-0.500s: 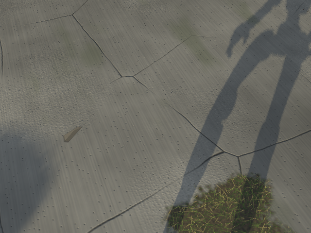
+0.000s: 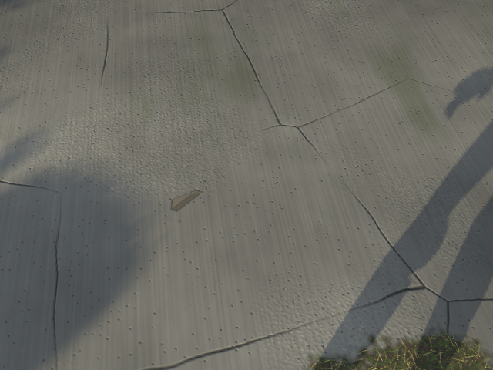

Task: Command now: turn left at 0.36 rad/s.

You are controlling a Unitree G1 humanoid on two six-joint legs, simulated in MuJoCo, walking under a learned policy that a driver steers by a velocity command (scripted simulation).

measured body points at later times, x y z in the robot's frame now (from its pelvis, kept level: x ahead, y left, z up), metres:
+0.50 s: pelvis +0.02 -0.02 -0.01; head +0.05 -0.02 +0.44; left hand +0.20 +0.24 -0.11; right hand +0.12 -0.33 -0.10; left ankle +0.04 +0.10 -0.74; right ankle +0.01 -0.14 -0.73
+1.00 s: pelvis +0.10 -0.11 +0.01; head +0.12 -0.14 +0.46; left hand +0.22 +0.13 -0.10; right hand +0.17 -0.41 -0.11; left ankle +0.28 +0.01 -0.66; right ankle -0.01 -0.15 -0.74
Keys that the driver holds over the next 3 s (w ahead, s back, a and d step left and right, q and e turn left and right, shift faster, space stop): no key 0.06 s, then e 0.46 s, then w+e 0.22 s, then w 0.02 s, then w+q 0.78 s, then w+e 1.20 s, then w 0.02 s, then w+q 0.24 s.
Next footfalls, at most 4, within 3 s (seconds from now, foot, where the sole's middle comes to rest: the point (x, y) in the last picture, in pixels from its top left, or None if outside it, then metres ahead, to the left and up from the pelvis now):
0.08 right None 0.06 -0.14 -0.78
0.74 right None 0.03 -0.17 -0.78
1.24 left None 0.43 -0.09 -0.78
1.68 right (358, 281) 0.68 -0.33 -0.78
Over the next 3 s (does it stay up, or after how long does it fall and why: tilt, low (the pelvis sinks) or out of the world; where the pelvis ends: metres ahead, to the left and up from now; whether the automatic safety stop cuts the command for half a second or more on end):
stays up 1.16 -0.42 0.01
